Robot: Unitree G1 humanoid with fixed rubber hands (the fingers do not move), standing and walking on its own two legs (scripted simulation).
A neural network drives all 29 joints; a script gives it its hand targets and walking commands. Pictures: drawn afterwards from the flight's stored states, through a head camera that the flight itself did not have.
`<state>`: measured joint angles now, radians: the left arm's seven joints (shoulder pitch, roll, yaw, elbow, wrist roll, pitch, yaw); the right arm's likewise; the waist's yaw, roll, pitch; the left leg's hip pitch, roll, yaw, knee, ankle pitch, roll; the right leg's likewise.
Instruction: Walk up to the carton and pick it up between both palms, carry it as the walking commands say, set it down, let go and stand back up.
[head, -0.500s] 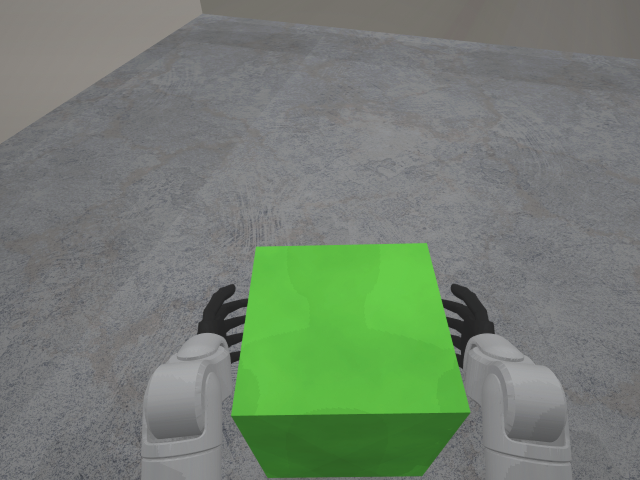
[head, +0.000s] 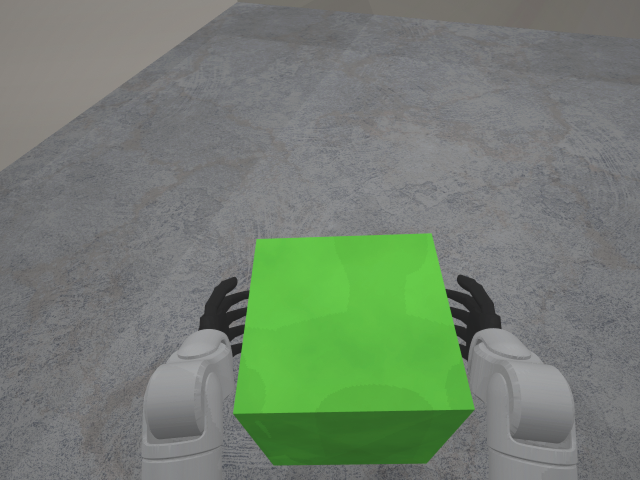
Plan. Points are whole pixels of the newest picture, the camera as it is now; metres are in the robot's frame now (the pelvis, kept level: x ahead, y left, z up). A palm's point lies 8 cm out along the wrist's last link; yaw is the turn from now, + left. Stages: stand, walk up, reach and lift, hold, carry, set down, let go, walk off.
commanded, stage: carry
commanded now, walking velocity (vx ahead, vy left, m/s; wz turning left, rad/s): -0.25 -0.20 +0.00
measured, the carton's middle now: (346, 358) +0.28 +0.01 -0.01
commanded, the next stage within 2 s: none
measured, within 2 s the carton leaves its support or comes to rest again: neither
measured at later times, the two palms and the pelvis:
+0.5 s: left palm (286, 216) +0.47 +0.09 +0.06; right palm (499, 223) +0.44 -0.20 +0.07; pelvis +0.18 -0.04 -0.01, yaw -5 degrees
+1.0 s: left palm (347, 263) +0.39 +0.00 +0.04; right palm (581, 261) +0.39 -0.29 +0.06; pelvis +0.13 -0.14 -0.02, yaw -2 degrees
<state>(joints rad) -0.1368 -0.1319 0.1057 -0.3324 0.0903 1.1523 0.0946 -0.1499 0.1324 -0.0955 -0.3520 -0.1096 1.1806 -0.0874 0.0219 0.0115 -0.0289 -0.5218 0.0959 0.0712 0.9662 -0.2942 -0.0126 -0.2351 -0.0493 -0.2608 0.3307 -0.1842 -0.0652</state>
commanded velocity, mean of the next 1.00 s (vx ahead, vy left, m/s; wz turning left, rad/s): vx -0.25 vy -0.20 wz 0.00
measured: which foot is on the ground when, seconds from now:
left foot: up 0.00-0.16, down 0.18-0.56, up 0.58-0.88, down 0.90-1.00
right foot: down 0.00-0.20, up 0.22-0.54, down 0.56-0.90, up 0.92-1.00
